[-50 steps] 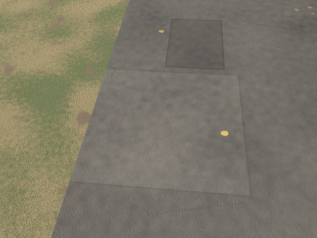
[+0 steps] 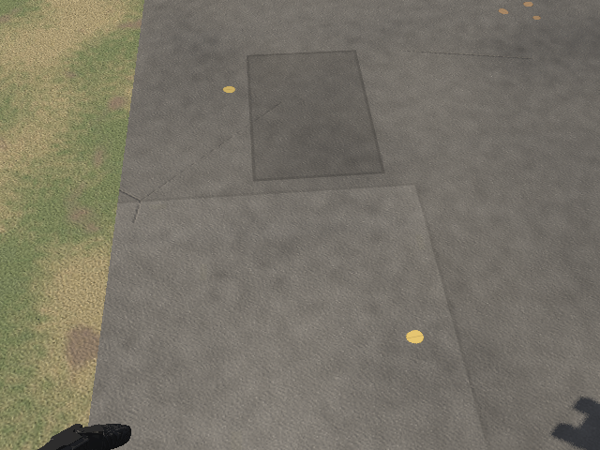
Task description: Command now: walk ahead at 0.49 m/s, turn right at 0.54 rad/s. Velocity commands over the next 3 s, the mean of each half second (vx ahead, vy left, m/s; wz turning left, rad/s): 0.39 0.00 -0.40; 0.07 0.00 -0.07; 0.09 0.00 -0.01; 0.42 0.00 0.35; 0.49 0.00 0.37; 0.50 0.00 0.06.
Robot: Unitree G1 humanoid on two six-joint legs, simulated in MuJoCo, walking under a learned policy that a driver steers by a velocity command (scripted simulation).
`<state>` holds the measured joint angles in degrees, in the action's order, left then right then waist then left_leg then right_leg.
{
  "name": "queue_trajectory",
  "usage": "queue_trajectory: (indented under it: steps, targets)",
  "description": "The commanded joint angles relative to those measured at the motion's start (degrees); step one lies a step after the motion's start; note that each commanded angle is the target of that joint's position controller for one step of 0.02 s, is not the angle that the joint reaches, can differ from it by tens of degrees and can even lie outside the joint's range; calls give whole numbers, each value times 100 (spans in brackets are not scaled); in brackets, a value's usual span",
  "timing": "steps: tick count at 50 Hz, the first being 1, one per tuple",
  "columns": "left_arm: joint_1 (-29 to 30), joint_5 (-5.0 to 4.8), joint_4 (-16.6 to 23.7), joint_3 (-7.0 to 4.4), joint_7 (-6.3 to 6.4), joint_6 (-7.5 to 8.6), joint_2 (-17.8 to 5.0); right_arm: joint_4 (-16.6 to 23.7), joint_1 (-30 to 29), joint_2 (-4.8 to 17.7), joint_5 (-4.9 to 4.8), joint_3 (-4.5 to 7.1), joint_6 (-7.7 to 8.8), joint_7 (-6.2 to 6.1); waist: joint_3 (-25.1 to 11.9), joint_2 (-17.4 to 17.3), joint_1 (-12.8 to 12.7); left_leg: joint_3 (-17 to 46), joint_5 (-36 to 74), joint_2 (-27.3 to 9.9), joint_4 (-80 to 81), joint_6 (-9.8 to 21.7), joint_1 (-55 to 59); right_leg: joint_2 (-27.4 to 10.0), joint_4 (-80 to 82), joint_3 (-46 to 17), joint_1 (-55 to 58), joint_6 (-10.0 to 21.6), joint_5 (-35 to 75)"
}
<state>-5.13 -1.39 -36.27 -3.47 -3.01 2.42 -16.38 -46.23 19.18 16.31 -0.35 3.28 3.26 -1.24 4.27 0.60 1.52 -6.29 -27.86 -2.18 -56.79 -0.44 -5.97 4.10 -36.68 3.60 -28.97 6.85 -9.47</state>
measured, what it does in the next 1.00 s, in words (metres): walks ahead: left foot, then right foot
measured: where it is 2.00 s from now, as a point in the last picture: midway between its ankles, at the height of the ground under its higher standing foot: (316, 399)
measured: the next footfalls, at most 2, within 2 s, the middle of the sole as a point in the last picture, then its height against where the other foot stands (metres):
left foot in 0.40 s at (250, 444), level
right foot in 0.72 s outside the picture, level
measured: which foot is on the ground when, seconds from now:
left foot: up 0.00-0.38, down 0.40-1.00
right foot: down 0.00-0.42, up 0.44-0.70, down 0.72-1.00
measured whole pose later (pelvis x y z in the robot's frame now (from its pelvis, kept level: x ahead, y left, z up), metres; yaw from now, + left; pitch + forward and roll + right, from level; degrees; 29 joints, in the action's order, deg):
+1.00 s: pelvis +0.34 +0.02 +0.02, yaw -13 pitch -1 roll +1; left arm -13.5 0.6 -45.1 -1.7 1.9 -0.2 -12.9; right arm -47.8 9.3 13.5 0.7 0.8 1.2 0.5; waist 1.5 -0.1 0.3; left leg -1.0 -13.9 0.9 -31.2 0.8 -16.3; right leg -1.0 -32.8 -3.2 -12.8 -1.6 -18.9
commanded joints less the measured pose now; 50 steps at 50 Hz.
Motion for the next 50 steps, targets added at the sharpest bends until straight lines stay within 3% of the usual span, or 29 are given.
queue_trajectory:
  steps: [1, 2, 3, 4, 5, 8, 11, 13, 15, 17, 19, 20, 21, 22, 23, 24, 25, 26, 27, 28, 30, 33, 35, 36, 37, 38, 40, 44, 50]
  targets:
    - [-1603, 43, 55, -338, 99, 102, -1007, 1047, -625, 860, -235, 92, 510, 161, -1641, 263, -811, 1356, 143, 97, -2420, 169, -3999, -2051, 1987, -4082, 4566, 1500, -603]
    - [-1217, 16, 85, -296, 88, 139, -898, 1038, -689, 766, -140, 67, 537, 126, -1031, -317, -467, 1275, 506, -152, -1835, 165, -3801, -1777, 2041, -3446, 3607, 1287, 29]
    - [-889, 24, 152, -247, 102, 156, -720, 990, -662, 813, 11, 109, 507, 93, -797, -340, -264, 1250, 713, -319, -1355, 96, -3477, -1563, 2108, -3003, 2974, 1187, 602]
    - [-720, 97, 231, -214, 131, 160, -669, 966, -543, 826, 61, 131, 435, 102, -686, -144, -95, 1256, 853, -402, -1204, 24, -3117, -1419, 2237, -2770, 2476, 1172, 986]
    - [-643, 92, 233, -220, 153, 167, -677, 960, -455, 802, 101, 132, 369, 99, -634, -56, -6, 1202, 924, -430, -987, -81, -2976, -1330, 2342, -2641, 2182, 1184, 1224]
    - [-791, 64, 106, -262, 263, 171, -863, 1060, -712, 564, 160, 45, 243, 73, -455, 22, -38, 945, 1393, -389, -101, -382, -2868, -1100, 2411, -2067, 1471, 1115, 1780]
    - [-978, 25, -23, -259, 341, 109, -900, 1167, -1357, 345, 139, -67, 254, 105, -423, 260, -332, 808, 2737, -182, 1401, -452, -2502, -727, 2277, -1566, 1233, 751, 1322]
    - [-1263, 31, -155, -239, 354, 78, -886, 1225, -1761, 335, 92, -87, 305, 166, -419, 348, -585, 731, 3435, 15, 2079, -429, -2186, -753, 2157, -1582, 1271, 611, 1146]
    - [-1490, 29, -304, -224, 370, 29, -879, 1287, -1939, 445, 82, -46, 362, 220, -440, 436, -670, 777, 3525, 136, 2465, -310, -2141, -893, 1805, -1741, 1646, 513, 1510]
    - [-1546, 49, -374, -200, 401, -19, -820, 1282, -1858, 593, 115, 31, 410, 264, -570, 531, -596, 867, 3297, 203, 2756, -105, -2084, -1074, 1335, -2018, 2153, 361, 1810]
    - [-1269, 72, -340, -181, 424, -53, -753, 1141, -1347, 668, 162, 104, 451, 271, -731, 626, -228, 800, 3377, 237, 3136, 161, -1503, -1015, 710, -2089, 2321, 133, 2300]
    - [-1212, 101, -276, -139, 422, -42, -613, 1075, -984, 806, 237, 148, 485, 246, -1004, 496, -37, 847, 4396, 22, 3255, 328, -746, -704, 92, -1945, 2164, -84, 2357]
    - [-1560, 193, -174, -34, 410, 2, -337, 1097, -516, 1169, 377, 196, 506, 222, -1817, -376, -41, 1791, 6577, -1065, 2689, 858, 927, -289, -1281, -1743, 1236, -410, 775]
    - [-2476, 103, -426, 38, 386, 20, -234, 911, -131, 1084, 319, 199, 377, 248, -2687, -1682, -99, 3420, 7113, -2241, 2742, 1910, 2237, 289, -2976, -1396, 75, -811, -2955]
    - [-2529, 28, -535, -53, 372, -38, -725, 877, -29, 836, 103, 152, 272, 291, -2741, -1195, -32, 3971, 5346, -2213, 3054, 1906, 2021, 41, -3525, -1643, -249, -891, -3073]
    - [-1887, -21, -450, -122, 401, -146, -905, 938, -379, 668, 46, 97, 199, 281, -1987, -701, 60, 3495, 4194, -1936, 3283, 1651, 1391, -143, -3772, -1491, -529, -992, -2692]
    - [-1447, 17, -357, -116, 445, -258, -852, 973, -806, 454, 91, -8, 141, 271, -1463, -413, -15, 3016, 3613, -1644, 3500, 1453, 634, -337, -3538, -1294, -503, -1047, -2394]
    - [-1253, 74, -287, -115, 476, -362, -761, 989, -1184, 316, 124, -82, 102, 271, -1074, -433, -170, 2659, 3234, -1430, 3707, 1332, -96, -551, -3067, -1210, -278, -1074, -2166]
    - [-1288, 88, -284, -85, 490, -438, -583, 957, -1395, 335, 159, -86, 62, 270, -852, -664, -330, 2277, 2986, -1142, 3917, 1177, -704, -673, -2397, -1053, 173, -1085, -2009]
    - [-1395, 104, -347, -43, 507, -470, -419, 928, -1515, 382, 191, -63, 37, 268, -775, -851, -385, 1897, 3113, -895, 4012, 1120, -1105, -614, -1856, -825, 632, -1115, -1889]
    - [-1471, 159, -423, 21, 526, -440, -220, 835, -1469, 440, 201, -35, 16, 241, -982, -976, -354, 1591, 3656, -803, 3926, 1214, -1109, -582, -1018, -677, 1162, -1130, -1697]
    - [-1437, 163, -518, 6, 504, -439, -280, 711, -1407, 493, 101, -36, -53, 204, -1241, -828, -335, 1613, 2845, -899, 3854, 1253, -1016, -574, 40, -600, 1781, -1027, -616]
    - [-1294, 244, -519, 12, 474, -453, -266, 646, -1428, 363, 73, -108, -100, 207, -1005, -700, -387, 1555, 1204, -677, 3911, 933, -1449, -531, 837, -552, 2283, -852, 39]
    - [-1123, 322, -414, 9, 482, -449, -375, 559, -1282, 233, 116, -166, -91, 225, -836, -530, -333, 1524, 428, -529, 3902, 628, -1700, -785, 1018, -875, 2408, -718, 268]
    - [-973, 311, -299, -32, 512, -446, -650, 531, -1163, 249, 184, -172, -84, 250, -615, -141, -162, 1322, -54, -249, 3732, 373, -1804, -1100, 1141, -1178, 2213, -538, 101]
    - [-886, 247, -445, -97, 505, -435, -790, 529, -1072, 274, 170, -142, -104, 240, -398, 477, 13, 919, 258, 60, 3604, 204, -1418, -945, 1159, -1123, 1404, -380, -1161]
    - [-779, 283, -441, 5, 486, -334, -362, 481, -1212, 332, 149, -128, -122, 193, -261, 417, -95, 886, 776, 52, 3312, 190, -1048, -813, 1302, -1035, 1032, -518, -1304]
    - [-899, 214, -519, 10, 496, -184, -345, 317, -1069, 237, 137, -141, -117, 159, -499, 233, -122, 843, 1730, 49, 3098, 281, -937, -766, 990, -951, 1445, -658, -24]
    - [-926, 189, -618, 10, 521, -207, -338, 102, -1112, 257, 82, -121, -157, 151, -619, 22, -149, 832, 2477, 25, 2924, 272, -699, -706, 867, -889, 1597, -657, 522]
